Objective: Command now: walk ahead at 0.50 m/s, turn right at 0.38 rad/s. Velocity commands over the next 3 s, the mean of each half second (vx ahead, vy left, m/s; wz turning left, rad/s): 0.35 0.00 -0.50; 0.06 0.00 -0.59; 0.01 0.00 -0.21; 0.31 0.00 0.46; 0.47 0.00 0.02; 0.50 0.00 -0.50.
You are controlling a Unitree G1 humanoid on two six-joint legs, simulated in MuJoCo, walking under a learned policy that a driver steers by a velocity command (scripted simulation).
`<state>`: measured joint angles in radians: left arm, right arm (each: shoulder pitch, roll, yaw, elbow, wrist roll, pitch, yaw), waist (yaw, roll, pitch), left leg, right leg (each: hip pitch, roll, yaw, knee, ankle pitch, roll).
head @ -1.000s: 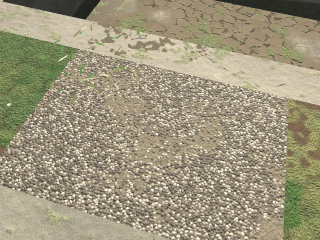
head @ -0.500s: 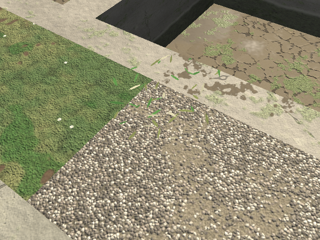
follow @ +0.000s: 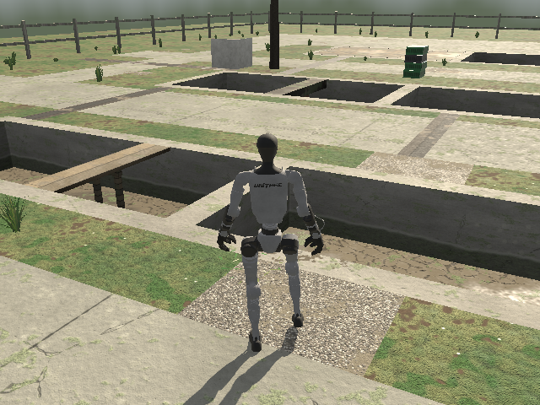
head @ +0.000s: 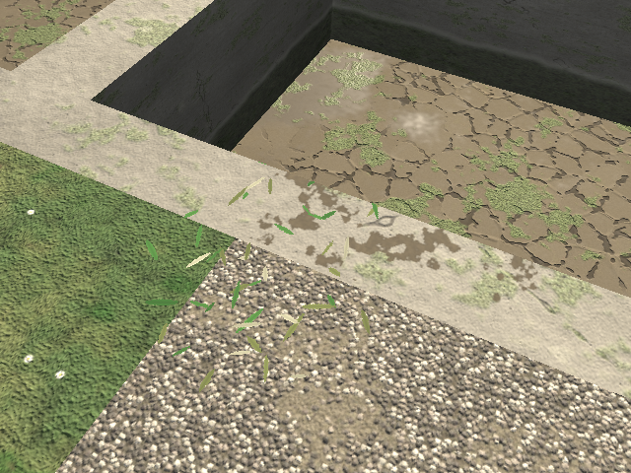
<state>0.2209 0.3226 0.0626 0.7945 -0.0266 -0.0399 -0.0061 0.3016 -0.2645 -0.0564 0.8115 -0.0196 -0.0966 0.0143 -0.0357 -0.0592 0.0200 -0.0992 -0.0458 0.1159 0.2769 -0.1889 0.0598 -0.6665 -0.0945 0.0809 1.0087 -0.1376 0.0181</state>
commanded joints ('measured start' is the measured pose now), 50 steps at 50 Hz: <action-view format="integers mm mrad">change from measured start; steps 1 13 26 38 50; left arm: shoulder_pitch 0 81 -62 37 -70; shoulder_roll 26 120 156 90 63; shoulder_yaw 5 51 57 36 33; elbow -55 -138 -209 -249 -258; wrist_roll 5 19 18 22 7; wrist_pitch -7 -10 37 67 103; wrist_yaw -9 -57 22 36 15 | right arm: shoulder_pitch -88 -31 -76 -113 -183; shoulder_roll -132 -222 -119 -262 -200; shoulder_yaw -28 -50 -6 -56 -55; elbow -58 -13 -107 -139 -154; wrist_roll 0 34 5 -32 9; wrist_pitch -24 62 60 57 103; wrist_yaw -13 -59 -52 -37 -53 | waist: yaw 30 145 9 73 4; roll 111 130 -9 369 254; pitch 26 -119 -178 -153 -123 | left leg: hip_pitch -28 125 -384 35 -6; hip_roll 259 255 63 478 332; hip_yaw -81 87 -187 -701 -206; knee -164 454 644 61 59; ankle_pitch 261 978 -83 542 368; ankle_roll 120 -4 -172 200 161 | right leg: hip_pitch -9 411 390 76 214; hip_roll -17 170 -38 241 68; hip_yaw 23 -186 172 75 -83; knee -138 -483 -637 -23 -142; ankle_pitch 177 114 576 -569 -267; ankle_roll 3 -152 -286 -15 69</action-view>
